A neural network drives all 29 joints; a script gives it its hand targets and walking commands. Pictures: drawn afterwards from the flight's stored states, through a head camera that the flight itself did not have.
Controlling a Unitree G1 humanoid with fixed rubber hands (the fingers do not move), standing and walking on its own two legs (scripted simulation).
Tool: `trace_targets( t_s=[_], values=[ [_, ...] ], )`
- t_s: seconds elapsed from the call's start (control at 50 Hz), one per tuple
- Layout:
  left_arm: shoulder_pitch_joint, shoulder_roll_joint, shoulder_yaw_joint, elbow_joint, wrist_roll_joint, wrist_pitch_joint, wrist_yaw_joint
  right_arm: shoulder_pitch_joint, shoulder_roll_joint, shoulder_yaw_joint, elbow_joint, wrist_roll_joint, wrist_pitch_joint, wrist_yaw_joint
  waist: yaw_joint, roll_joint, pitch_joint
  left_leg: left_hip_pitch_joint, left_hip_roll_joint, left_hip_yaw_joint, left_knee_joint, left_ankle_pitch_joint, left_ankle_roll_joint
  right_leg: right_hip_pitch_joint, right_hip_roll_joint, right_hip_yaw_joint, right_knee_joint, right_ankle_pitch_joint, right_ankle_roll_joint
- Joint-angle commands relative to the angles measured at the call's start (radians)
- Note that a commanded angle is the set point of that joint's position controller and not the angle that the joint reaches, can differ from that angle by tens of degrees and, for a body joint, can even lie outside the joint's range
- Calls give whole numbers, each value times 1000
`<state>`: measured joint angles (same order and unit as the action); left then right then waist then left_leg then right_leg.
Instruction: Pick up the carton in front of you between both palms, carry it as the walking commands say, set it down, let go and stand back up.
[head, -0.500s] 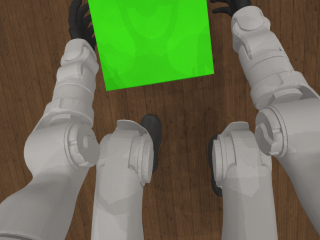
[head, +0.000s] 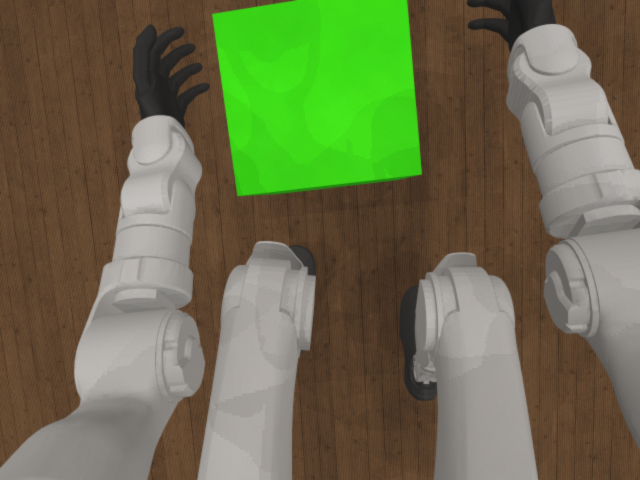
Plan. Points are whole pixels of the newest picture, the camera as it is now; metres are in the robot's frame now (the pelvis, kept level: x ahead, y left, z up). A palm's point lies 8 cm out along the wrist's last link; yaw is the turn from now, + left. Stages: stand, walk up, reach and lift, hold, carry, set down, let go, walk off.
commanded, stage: set down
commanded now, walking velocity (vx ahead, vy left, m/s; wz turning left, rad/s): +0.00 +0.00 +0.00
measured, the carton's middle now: (325, 116) +0.49 +0.07 -0.29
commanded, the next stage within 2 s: let go in 0.76 s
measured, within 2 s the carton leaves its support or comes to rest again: neither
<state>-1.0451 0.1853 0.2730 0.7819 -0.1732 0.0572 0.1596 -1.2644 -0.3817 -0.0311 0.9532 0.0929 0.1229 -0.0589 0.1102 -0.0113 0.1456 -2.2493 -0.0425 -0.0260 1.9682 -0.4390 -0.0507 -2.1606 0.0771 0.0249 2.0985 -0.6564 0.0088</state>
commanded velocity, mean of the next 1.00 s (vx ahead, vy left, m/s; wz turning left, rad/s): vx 0.00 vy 0.00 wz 0.00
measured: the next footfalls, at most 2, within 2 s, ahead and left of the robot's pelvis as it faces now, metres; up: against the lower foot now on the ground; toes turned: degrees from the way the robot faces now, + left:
none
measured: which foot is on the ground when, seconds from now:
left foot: down 0.00-1.00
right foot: down 0.00-1.00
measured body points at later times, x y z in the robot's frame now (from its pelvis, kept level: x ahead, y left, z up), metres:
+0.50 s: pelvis +0.02 +0.00 +0.12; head +0.33 +0.00 +0.45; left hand +0.48 +0.24 +0.01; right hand +0.57 -0.15 +0.01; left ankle +0.14 +0.13 -0.38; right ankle +0.08 -0.11 -0.38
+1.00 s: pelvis +0.06 +0.01 +0.26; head +0.32 +0.01 +0.63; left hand +0.44 +0.24 +0.14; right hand +0.52 -0.17 +0.14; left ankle +0.14 +0.13 -0.38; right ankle +0.08 -0.11 -0.38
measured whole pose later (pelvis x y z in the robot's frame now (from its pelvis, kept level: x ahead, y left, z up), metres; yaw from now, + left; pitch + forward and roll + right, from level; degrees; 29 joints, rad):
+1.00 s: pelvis +0.06 +0.01 +0.26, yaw -2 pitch +41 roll -1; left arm -0.56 0.10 0.27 0.58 0.05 0.09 0.00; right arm -0.76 -0.22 -0.23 0.78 -0.11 0.11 0.00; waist 0.10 -0.02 -0.13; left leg -1.46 -0.01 -0.03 1.01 -0.27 -0.01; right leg -1.38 0.07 0.06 1.06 -0.40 0.02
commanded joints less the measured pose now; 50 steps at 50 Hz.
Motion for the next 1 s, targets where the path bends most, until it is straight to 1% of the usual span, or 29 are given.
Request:
trace_targets(
  t_s=[0.0,0.06,0.14,0.24,0.3,0.36,0.46,0.58,0.68,0.76,0.8,0.86,0.92,0.98],
  values=[
    [-170,93,24,-140,32,7,0,-238,-108,-53,-80,-12,-9,10,19,-48,-1112,758,-4,120,-164,221,-19,392,-7,-63,-319,177,-13],
    [-144,61,24,-132,47,12,-6,-211,-97,-63,-47,-17,-15,26,21,-39,-1088,763,-5,116,-209,227,-22,374,-4,-61,-361,183,-15],
    [-93,45,41,-134,68,20,-11,-181,-90,-77,-38,-32,-18,44,34,-58,-1111,785,-8,116,-272,244,-22,407,0,-63,-423,203,-9],
    [-37,48,59,-189,80,34,-17,-160,-91,-91,-104,-52,-8,57,42,-104,-1210,846,-15,122,-349,299,-18,523,7,-69,-497,268,4],
    [-13,50,59,-237,78,45,-24,-149,-93,-100,-157,-64,5,64,39,-125,-1266,888,-19,125,-397,331,-15,603,11,-71,-544,310,11],
    [7,46,57,-274,78,58,-33,-132,-91,-111,-195,-73,18,73,34,-134,-1291,927,-22,127,-450,350,-13,668,13,-71,-596,340,14],
    [43,27,54,-293,88,73,-45,-87,-81,-132,-201,-90,29,91,30,-125,-1268,985,-22,124,-543,366,-13,735,14,-65,-688,368,13],
    [88,4,64,-280,116,68,-54,-31,-67,-154,-171,-107,20,111,32,-105,-1217,1064,-18,113,-660,398,-15,805,12,-51,-806,407,13],
    [115,-5,74,-277,137,56,-61,-4,-63,-167,-160,-119,6,123,35,-99,-1188,1148,-14,102,-763,430,-15,890,10,-41,-908,445,13],
    [134,-20,76,-245,154,42,-72,24,-47,-182,-127,-134,-7,132,28,-93,-1122,1191,-9,92,-835,426,-13,924,5,-33,-983,449,14],
    [170,-22,72,-243,168,36,-83,72,-31,-193,-129,-149,-12,126,21,-91,-1135,1238,-8,91,-866,445,-10,974,5,-30,-1019,480,17],
    [270,-12,59,-255,196,26,-111,195,7,-210,-165,-176,-18,103,13,-87,-1182,1338,-9,90,-909,502,-3,1072,8,-27,-1074,555,24],
    [393,9,30,-286,227,18,-149,344,60,-221,-242,-202,-24,64,4,-74,-1200,1447,-10,83,-957,548,10,1166,13,-20,-1133,616,30],
    [501,43,-12,-332,243,12,-187,474,106,-213,-344,-207,-32,28,1,-49,-1137,1555,-4,68,-1013,557,24,1208,14,-17,-1199,606,33]
  ],
)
